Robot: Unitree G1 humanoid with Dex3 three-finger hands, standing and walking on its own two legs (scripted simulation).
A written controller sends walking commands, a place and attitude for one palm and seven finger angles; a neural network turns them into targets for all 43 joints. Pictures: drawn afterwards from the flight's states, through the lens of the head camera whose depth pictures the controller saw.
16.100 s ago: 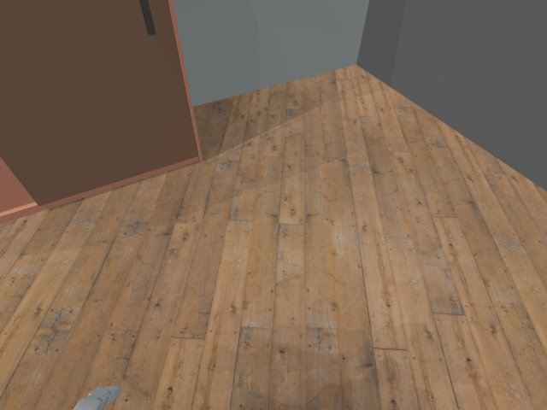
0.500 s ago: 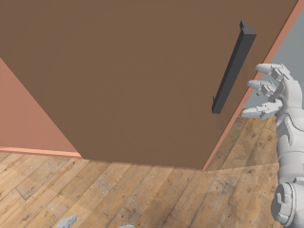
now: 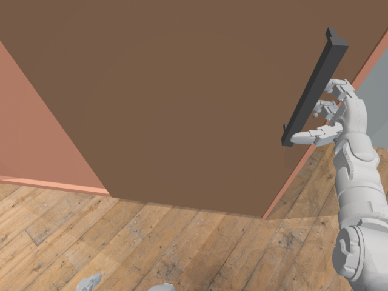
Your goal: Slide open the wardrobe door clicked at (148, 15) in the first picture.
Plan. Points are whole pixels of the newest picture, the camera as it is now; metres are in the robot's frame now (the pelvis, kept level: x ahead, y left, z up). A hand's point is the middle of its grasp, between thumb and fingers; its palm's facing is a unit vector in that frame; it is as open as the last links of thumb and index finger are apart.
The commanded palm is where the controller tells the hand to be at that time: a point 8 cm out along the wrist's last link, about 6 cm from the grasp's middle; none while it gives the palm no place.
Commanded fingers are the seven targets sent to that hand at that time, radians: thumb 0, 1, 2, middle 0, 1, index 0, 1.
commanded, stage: feel for the door with the fingertips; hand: right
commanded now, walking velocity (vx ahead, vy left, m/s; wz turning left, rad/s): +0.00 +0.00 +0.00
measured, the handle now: (305, 96) +0.52 -0.16 +0.12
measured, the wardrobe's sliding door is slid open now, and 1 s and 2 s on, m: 0.00 0.00 0.00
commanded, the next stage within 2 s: slide the fingers in behind the handle in 0.44 s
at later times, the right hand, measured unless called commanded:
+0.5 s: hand (320, 110) +0.48 -0.18 +0.12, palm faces +0.02 +1.00 -0.01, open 13.8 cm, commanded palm +0.46 -0.23 +0.12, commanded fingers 0.00 0.50 -0.30 0.30 1.20 0.30 1.20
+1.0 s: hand (310, 113) +0.47 -0.16 +0.12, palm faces -0.01 +1.00 +0.01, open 13.9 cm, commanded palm +0.44 -0.21 +0.12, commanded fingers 0.00 0.50 -0.30 0.30 1.20 0.30 1.20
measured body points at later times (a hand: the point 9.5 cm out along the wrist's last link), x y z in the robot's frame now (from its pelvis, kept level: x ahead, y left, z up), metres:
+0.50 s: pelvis +0.00 +0.00 +0.00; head +0.07 +0.00 +0.44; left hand +0.04 +0.28 -0.11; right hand +0.47 -0.23 +0.13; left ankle +0.02 +0.12 -0.72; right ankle +0.00 -0.12 -0.72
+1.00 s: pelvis +0.00 -0.01 +0.00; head +0.05 -0.01 +0.44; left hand +0.04 +0.26 -0.12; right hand +0.46 -0.22 +0.12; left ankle +0.02 +0.12 -0.72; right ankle +0.00 -0.12 -0.72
